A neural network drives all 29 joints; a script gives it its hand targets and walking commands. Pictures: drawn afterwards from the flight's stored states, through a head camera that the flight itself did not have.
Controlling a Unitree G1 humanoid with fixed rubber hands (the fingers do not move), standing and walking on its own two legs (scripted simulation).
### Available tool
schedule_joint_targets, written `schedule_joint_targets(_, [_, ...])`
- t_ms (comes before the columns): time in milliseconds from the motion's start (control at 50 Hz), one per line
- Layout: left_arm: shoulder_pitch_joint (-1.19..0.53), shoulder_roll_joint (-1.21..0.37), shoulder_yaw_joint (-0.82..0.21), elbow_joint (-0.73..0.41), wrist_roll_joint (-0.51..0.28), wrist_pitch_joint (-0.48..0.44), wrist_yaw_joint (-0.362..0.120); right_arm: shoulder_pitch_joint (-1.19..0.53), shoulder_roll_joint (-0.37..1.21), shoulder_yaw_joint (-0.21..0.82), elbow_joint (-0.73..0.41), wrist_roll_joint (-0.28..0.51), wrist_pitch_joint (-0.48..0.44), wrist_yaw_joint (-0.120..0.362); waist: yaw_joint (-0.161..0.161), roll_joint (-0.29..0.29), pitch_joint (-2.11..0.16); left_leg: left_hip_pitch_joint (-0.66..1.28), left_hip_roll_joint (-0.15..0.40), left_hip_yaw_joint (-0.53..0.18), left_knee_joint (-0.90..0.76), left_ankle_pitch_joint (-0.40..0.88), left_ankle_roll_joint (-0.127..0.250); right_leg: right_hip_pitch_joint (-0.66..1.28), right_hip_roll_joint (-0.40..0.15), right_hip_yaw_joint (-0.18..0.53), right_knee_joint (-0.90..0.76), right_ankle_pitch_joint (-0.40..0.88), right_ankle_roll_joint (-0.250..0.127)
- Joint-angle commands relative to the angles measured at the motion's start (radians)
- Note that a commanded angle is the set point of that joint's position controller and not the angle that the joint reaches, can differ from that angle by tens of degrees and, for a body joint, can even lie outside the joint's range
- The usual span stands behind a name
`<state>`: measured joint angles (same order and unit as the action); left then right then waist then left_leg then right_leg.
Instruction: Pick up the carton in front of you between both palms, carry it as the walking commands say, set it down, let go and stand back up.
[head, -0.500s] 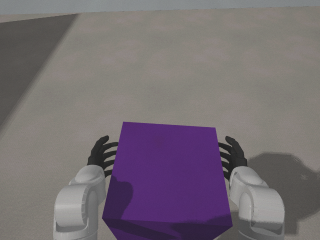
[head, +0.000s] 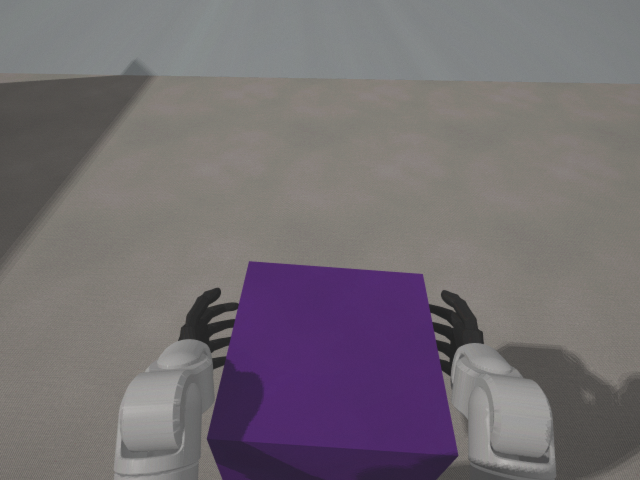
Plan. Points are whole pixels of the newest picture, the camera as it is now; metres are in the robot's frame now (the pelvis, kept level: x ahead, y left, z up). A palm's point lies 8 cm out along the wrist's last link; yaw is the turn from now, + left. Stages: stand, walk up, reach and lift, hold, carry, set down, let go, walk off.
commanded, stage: carry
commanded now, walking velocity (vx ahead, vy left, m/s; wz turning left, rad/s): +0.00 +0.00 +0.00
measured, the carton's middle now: (326, 394) +0.24 +0.00 +0.01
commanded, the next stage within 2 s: hold in 0.88 s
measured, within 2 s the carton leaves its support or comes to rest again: neither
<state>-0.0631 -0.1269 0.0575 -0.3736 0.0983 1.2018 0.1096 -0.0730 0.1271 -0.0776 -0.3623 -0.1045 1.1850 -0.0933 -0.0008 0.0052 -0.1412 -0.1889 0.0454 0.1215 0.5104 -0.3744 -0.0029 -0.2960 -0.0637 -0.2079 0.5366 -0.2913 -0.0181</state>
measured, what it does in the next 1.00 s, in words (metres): stands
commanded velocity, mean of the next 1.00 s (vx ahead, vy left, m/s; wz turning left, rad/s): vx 0.00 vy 0.00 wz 0.00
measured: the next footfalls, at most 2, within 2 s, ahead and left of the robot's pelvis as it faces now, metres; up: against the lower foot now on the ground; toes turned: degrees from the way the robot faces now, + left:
none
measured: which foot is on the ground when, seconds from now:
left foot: down 0.00-1.00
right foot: down 0.00-1.00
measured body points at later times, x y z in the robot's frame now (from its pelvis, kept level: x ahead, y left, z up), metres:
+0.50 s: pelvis -0.03 +0.01 +0.00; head -0.05 +0.00 +0.45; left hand +0.27 +0.16 +0.03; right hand +0.27 -0.15 +0.04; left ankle -0.07 +0.11 -0.73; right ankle -0.01 -0.10 -0.73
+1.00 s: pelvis -0.04 +0.01 +0.01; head -0.05 +0.00 +0.46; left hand +0.25 +0.16 +0.04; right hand +0.25 -0.15 +0.04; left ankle -0.07 +0.11 -0.73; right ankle -0.01 -0.11 -0.73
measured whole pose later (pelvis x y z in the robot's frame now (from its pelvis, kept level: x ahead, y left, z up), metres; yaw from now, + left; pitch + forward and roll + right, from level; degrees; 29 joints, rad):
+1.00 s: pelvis -0.04 +0.01 +0.01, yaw +0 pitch -3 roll +0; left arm -0.19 -0.14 0.14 0.15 0.24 0.71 0.02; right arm -0.19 0.14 -0.16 0.13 -0.24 0.72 -0.03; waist -0.01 0.02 0.02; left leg -0.07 0.01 0.05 0.40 -0.27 0.02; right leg -0.16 -0.02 -0.07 0.38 -0.15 -0.01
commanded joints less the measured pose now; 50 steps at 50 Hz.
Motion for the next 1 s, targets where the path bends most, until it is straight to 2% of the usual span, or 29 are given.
schedule_joint_targets(0, [-0.407,-0.819,-0.644,-0.018,-0.290,-0.049,-0.206,-0.385,0.824,0.658,-0.010,0.300,-0.032,0.196,0.001,0.010,-0.176,0.018,0.124,-0.082,-0.034,0.588,0.011,0.158,-0.109,0.104,-0.010,0.495,0.000])
schedule_joint_targets(140, [-0.431,-0.809,-0.600,0.085,-0.239,-0.152,-0.231,-0.403,0.813,0.614,0.095,0.248,-0.135,0.220,0.001,0.006,-0.161,0.010,0.120,-0.086,-0.056,0.496,0.018,0.158,-0.111,0.111,-0.036,0.439,-0.002])
schedule_joint_targets(340, [-0.490,-0.798,-0.484,0.299,-0.144,-0.341,-0.265,-0.452,0.812,0.486,0.323,0.144,-0.318,0.251,0.002,0.003,-0.130,-0.021,0.114,-0.093,-0.096,0.352,0.026,0.143,-0.112,0.121,-0.080,0.320,-0.003])
schedule_joint_targets(480, [-0.574,-0.825,-0.394,0.482,-0.083,-0.501,-0.294,-0.531,0.836,0.390,0.513,0.075,-0.474,0.282,0.004,0.001,-0.142,-0.026,0.108,-0.095,-0.106,0.290,0.030,0.141,-0.111,0.125,-0.092,0.276,-0.004])
schedule_joint_targets(560, [-0.623,-0.870,-0.390,0.537,-0.077,-0.568,-0.311,-0.573,0.879,0.389,0.567,0.067,-0.540,0.299,0.004,-0.001,-0.158,-0.021,0.106,-0.095,-0.103,0.285,0.031,0.145,-0.112,0.127,-0.091,0.276,-0.005])
schedule_joint_targets(620, [-0.627,-0.899,-0.410,0.532,-0.085,-0.577,-0.317,-0.577,0.908,0.414,0.561,0.076,-0.549,0.304,0.004,-0.003,-0.175,-0.014,0.106,-0.094,-0.095,0.300,0.032,0.149,-0.114,0.128,-0.086,0.292,-0.005])
schedule_joint_targets(700, [-0.598,-0.920,-0.458,0.475,-0.113,-0.538,-0.315,-0.548,0.929,0.465,0.501,0.106,-0.511,0.301,0.005,-0.004,-0.191,-0.008,0.108,-0.094,-0.085,0.324,0.032,0.151,-0.116,0.127,-0.078,0.319,-0.006])
schedule_joint_targets(860, [-0.577,-0.890,-0.440,0.463,-0.105,-0.504,-0.310,-0.528,0.898,0.445,0.487,0.096,-0.476,0.293,0.004,-0.004,-0.167,-0.025,0.108,-0.096,-0.087,0.309,0.033,0.134,-0.116,0.129,-0.084,0.310,-0.005])
schedule_joint_targets(880, [-0.477,-0.904,-0.407,0.467,-0.105,-0.502,-0.314,-0.417,0.902,0.426,0.466,0.101,-0.473,0.292,-0.019,0.029,-0.071,0.037,-0.115,-0.228,-0.130,0.633,0.029,0.375,0.136,0.292,-0.122,0.599,-0.018])
schedule_joint_targets(900, [-0.521,-0.889,-0.409,0.434,-0.090,-0.523,-0.305,-0.454,0.884,0.431,0.448,0.092,-0.490,0.284,-0.002,0.029,-0.130,0.028,-0.106,-0.249,-0.130,0.687,0.024,0.443,0.126,0.320,-0.119,0.675,-0.020])
schedule_joint_targets(920, [-0.453,-0.862,-0.396,0.441,-0.075,-0.527,-0.293,-0.433,0.839,0.421,0.434,0.078,-0.491,0.281,0.008,0.014,-0.144,0.101,-0.109,-0.236,-0.167,0.554,0.033,0.434,0.116,0.314,-0.125,0.645,-0.003])
schedule_joint_targets(940, [-0.520,-0.862,-0.398,0.430,-0.070,-0.528,-0.296,-0.459,0.863,0.422,0.434,0.074,-0.493,0.282,0.000,0.016,-0.091,0.053,-0.101,-0.239,-0.176,0.538,0.025,0.430,0.128,0.299,-0.133,0.567,0.001])
schedule_joint_targets(980, [-0.503,-0.860,-0.374,0.464,-0.069,-0.535,-0.296,-0.477,0.866,0.426,0.425,0.088,-0.497,0.281,-0.001,0.001,-0.096,0.101,-0.112,-0.238,-0.168,0.615,0.020,0.426,0.134,0.309,-0.142,0.620,0.016])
